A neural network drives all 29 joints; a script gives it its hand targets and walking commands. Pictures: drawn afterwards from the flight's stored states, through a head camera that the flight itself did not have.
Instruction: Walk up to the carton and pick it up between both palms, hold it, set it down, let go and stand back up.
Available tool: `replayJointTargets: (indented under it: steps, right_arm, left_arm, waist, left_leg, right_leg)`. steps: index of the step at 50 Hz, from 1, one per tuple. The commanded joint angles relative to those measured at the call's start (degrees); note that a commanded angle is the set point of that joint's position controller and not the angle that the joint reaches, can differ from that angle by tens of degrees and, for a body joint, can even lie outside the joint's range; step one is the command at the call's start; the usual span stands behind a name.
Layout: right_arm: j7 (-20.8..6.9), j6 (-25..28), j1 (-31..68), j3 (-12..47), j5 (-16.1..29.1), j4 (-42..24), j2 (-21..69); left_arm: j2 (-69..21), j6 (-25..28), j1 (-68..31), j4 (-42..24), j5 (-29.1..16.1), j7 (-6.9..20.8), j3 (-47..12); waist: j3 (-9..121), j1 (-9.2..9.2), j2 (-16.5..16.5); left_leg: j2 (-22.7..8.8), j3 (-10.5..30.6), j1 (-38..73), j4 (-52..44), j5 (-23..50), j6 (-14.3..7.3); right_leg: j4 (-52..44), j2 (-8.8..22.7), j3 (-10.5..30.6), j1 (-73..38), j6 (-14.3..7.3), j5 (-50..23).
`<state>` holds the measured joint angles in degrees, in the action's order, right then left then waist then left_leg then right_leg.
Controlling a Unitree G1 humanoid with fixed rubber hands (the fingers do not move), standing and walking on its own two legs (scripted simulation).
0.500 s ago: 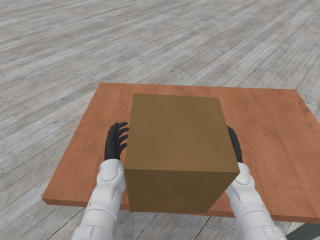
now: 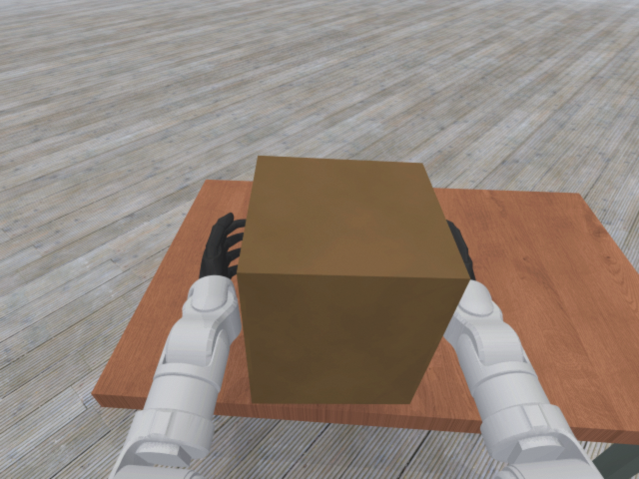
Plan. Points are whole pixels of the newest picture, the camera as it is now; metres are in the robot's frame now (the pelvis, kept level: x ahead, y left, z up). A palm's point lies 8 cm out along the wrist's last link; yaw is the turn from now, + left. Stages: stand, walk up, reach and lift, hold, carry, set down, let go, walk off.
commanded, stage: reach and lift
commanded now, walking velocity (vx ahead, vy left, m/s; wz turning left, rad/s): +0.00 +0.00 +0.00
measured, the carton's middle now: (336, 284) +0.36 +0.01 +0.10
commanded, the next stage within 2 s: hold in 1.48 s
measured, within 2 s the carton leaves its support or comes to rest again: neither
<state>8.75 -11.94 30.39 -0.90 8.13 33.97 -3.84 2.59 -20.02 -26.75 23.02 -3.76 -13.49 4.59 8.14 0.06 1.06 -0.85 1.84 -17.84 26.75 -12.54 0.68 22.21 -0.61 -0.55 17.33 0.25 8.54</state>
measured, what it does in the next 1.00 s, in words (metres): stands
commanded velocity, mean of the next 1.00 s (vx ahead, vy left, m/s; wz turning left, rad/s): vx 0.00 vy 0.00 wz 0.00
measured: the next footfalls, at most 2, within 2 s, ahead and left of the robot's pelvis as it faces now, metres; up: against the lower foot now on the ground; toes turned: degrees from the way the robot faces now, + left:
none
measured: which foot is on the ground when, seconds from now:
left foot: down 0.00-1.00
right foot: down 0.00-1.00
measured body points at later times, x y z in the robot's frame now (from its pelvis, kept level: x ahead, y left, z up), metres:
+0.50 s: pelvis -0.01 +0.00 +0.00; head -0.06 +0.00 +0.45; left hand +0.38 +0.16 +0.17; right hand +0.38 -0.14 +0.17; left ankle +0.01 +0.12 -0.74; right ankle +0.03 -0.12 -0.74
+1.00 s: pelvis -0.01 +0.00 +0.00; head -0.06 +0.00 +0.45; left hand +0.37 +0.17 +0.18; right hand +0.39 -0.14 +0.18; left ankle +0.01 +0.12 -0.74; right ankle +0.03 -0.12 -0.74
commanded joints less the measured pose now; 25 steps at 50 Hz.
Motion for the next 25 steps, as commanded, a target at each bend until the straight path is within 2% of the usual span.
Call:
replayJointTargets:
  steps: [1, 2, 3, 4, 5, 6, 7, 8, 9, 10, 11, 12, 13, 15, 16, 17, 18, 20, 21, 22, 23, 24, 25]
  right_arm:
    - [-6.6, 0.7, 54.1, 24.1, 3.6, -27.1, 39.4]
    - [-6.7, -0.1, 54.0, 23.8, 4.3, -26.0, 40.6]
    - [-6.8, -0.5, 53.3, 23.7, 4.2, -26.9, 40.4]
    - [-6.6, -1.1, 54.6, 24.7, 4.8, -28.7, 41.7]
    - [-6.7, -1.3, 54.8, 23.7, 4.2, -25.9, 42.3]
    - [-6.7, -1.9, 55.2, 23.2, 4.7, -26.6, 41.4]
    - [-6.4, -2.0, 56.7, 22.8, 5.1, -27.9, 41.3]
    - [-6.4, -2.9, 55.4, 22.4, 5.1, -25.1, 42.1]
    - [-6.3, -2.8, 58.1, 21.4, 5.2, -26.3, 40.7]
    - [-6.4, -2.9, 59.2, 21.1, 4.9, -25.5, 41.0]
    - [-6.5, -3.7, 58.4, 20.0, 4.4, -22.7, 40.9]
    - [-6.5, -4.2, 59.0, 19.1, 4.5, -22.9, 40.5]
    - [-6.6, -4.6, 60.0, 17.6, 4.4, -20.3, 41.0]
    - [-6.7, -4.7, 63.5, 17.6, 4.3, -20.4, 42.3]
    - [-7.0, -5.1, 63.2, 17.0, 4.2, -20.5, 42.6]
    - [-7.0, -5.2, 63.9, 17.4, 4.9, -21.2, 42.3]
    - [-7.2, -6.2, 60.8, 17.4, 5.1, -17.4, 42.8]
    - [-7.3, -7.0, 61.4, 15.3, 4.4, -14.4, 40.8]
    - [-7.7, -7.4, 60.7, 14.7, 4.7, -11.9, 41.2]
    - [-7.4, -7.4, 60.9, 15.5, 5.1, -13.5, 41.6]
    - [-7.6, -7.6, 61.6, 14.4, 4.2, -11.7, 40.8]
    - [-7.4, -7.5, 61.0, 15.9, 5.6, -15.0, 41.4]
    - [-7.5, -7.9, 62.2, 15.0, 5.7, -13.3, 39.7]
  left_arm:
    - [-40.3, 0.1, -49.4, -15.1, 1.0, 12.8, -29.7]
    - [-40.6, -0.5, -50.4, -15.4, 1.4, 13.2, -27.8]
    - [-40.9, -0.4, -52.1, -18.3, 0.5, 12.9, -29.0]
    - [-40.9, -0.4, -53.3, -19.7, -0.7, 13.0, -29.3]
    - [-40.8, -0.2, -55.2, -18.7, -0.8, 13.0, -28.7]
    - [-40.8, -1.1, -56.0, -19.1, -0.5, 13.3, -28.4]
    - [-41.6, -1.9, -54.3, -17.4, -0.4, 13.5, -27.9]
    - [-40.7, -2.1, -54.9, -17.6, -0.1, 13.6, -27.0]
    - [-40.0, -2.3, -56.6, -16.7, -0.3, 13.8, -26.5]
    - [-41.5, -2.7, -56.8, -14.5, -0.3, 13.9, -26.9]
    - [-40.3, -2.8, -56.7, -13.1, 0.2, 14.1, -24.7]
    - [-40.6, -3.3, -58.4, -14.7, -0.2, 14.2, -25.0]
    - [-40.5, -3.6, -60.4, -13.5, -0.1, 14.2, -23.5]
    - [-39.6, -3.6, -62.4, -11.2, 0.0, 14.6, -21.4]
    - [-40.9, -3.7, -63.5, -13.3, -0.6, 14.3, -23.6]
    - [-41.2, -4.1, -63.2, -12.8, -0.8, 14.2, -23.5]
    - [-40.6, -4.1, -63.5, -13.5, 0.6, 14.2, -21.9]
    - [-40.1, -5.0, -61.6, -9.3, 1.8, 14.7, -18.5]
    - [-40.2, -5.1, -64.6, -11.5, 1.6, 14.6, -18.9]
    - [-40.2, -5.5, -62.7, -10.3, 1.8, 15.1, -18.1]
    - [-39.4, -5.4, -64.9, -9.8, 1.8, 15.3, -17.5]
    - [-40.1, -6.1, -61.4, -11.5, 1.8, 15.3, -18.0]
    - [-39.5, -6.7, -61.4, -8.1, 2.6, 15.8, -16.6]
  waist:
    - [24.3, 0.97, -1.6]
    - [24.3, 0.37, -1.6]
    - [27.2, 1.22, -0.5]
    - [30.0, 0.98, -1.6]
    - [28.6, 1.34, -2.0]
    - [28.3, 1.77, -0.2]
    - [27.8, 1.97, -1.1]
    - [27.2, 1.98, -0.4]
    - [27.3, 2.30, -0.5]
    - [26.7, 2.21, -1.3]
    - [23.7, 1.76, -1.5]
    - [25.3, 2.35, -0.4]
    - [23.2, 2.82, -0.7]
    - [24.7, 1.99, -2.5]
    - [26.9, 2.42, -0.4]
    - [28.3, 2.47, -0.8]
    - [26.8, 2.12, -0.3]
    - [22.1, 2.21, -1.0]
    - [23.3, 3.19, 0.5]
    - [25.6, 2.66, -1.1]
    - [25.1, 2.81, -0.2]
    - [27.0, 2.72, -1.2]
    - [23.9, 2.45, -1.3]
  left_leg:
    - [2.4, 1.2, 11.2, -5.1, 18.2, 1.6]
    - [2.2, 0.7, 11.0, -5.4, 17.0, 1.3]
    - [2.2, 0.9, 12.0, -5.3, 19.3, 1.8]
    - [2.4, 1.0, 12.0, -4.8, 19.4, 1.6]
    - [2.5, 0.8, 11.0, -5.4, 17.5, 1.5]
    - [2.6, 0.8, 11.9, -5.3, 17.7, 1.4]
    - [3.0, 0.7, 11.4, -5.1, 17.8, 1.2]
    - [2.9, 1.0, 11.8, -5.4, 17.6, 1.4]
    - [2.9, 0.8, 10.9, -5.4, 15.9, 1.1]
    - [3.0, 0.8, 10.7, -6.1, 14.6, 1.2]
    - [3.0, 0.6, 8.8, -6.8, 12.6, 0.9]
    - [3.0, 0.5, 9.3, -6.6, 12.9, 0.9]
    - [3.1, 0.8, 8.3, -7.0, 9.9, 0.8]
    - [3.0, 0.0, 6.6, -8.0, 6.4, -0.3]
    - [2.9, 0.3, 7.4, -7.9, 7.4, 0.2]
    - [2.9, 0.2, 7.9, -7.5, 8.3, 0.3]
    - [3.0, 0.0, 8.6, -7.7, 8.9, 0.4]
    - [3.0, 0.0, 7.3, -8.5, 6.2, 0.0]
    - [2.6, 0.4, 8.2, -8.3, 7.6, 0.6]
    - [3.0, 0.0, 8.2, -8.4, 8.6, 0.0]
    - [2.8, 0.1, 8.0, -8.6, 7.1, 0.1]
    - [3.2, 0.0, 8.7, -7.7, 10.4, 0.3]
    - [2.8, -0.1, 8.2, -8.4, 9.4, 0.1]
  right_leg:
    - [-3.9, -3.0, 0.3, -18.0, -0.2, -13.8]
    - [-4.1, -2.9, 0.8, -18.8, -0.2, -13.1]
    - [-3.1, -3.2, 0.3, -19.0, -0.2, -14.9]
    - [-2.9, -3.1, 0.8, -20.9, 0.1, -16.6]
    - [-3.4, -2.8, 0.5, -20.1, 0.2, -14.7]
    - [-3.2, -2.8, 0.6, -19.6, 0.1, -14.6]
    - [-3.6, -2.7, 0.7, -19.6, 0.2, -14.9]
    - [-3.6, -2.7, 0.8, -19.9, 0.1, -14.9]
    - [-3.6, -2.5, 0.8, -19.4, -0.1, -13.6]
    - [-4.1, -2.9, 0.8, -19.4, 0.1, -12.0]
    - [-4.7, -2.4, 0.8, -18.7, 0.2, -10.1]
    - [-4.0, -2.3, 1.1, -18.7, -0.1, -10.7]
    - [-4.5, -2.0, 0.9, -17.8, 0.0, -7.6]
    - [-4.8, -1.7, 1.3, -18.0, 0.1, -5.0]
    - [-4.3, -1.8, 1.1, -17.5, 0.0, -5.7]
    - [-4.3, -1.9, 1.2, -18.6, -0.2, -6.7]
    - [-4.2, -2.0, 1.3, -18.7, 0.1, -7.4]
    - [-5.0, -1.7, 1.2, -17.1, 0.1, -4.8]
    - [-4.5, -1.7, 0.7, -17.7, 0.0, -5.7]
    - [-4.6, -1.8, 1.1, -19.6, 0.1, -7.4]
    - [-4.7, -1.7, 1.3, -18.9, -0.1, -5.5]
    - [-4.0, -1.8, 1.1, -21.2, 0.2, -9.6]
    - [-4.7, -1.9, 1.3, -20.1, 0.1, -8.3]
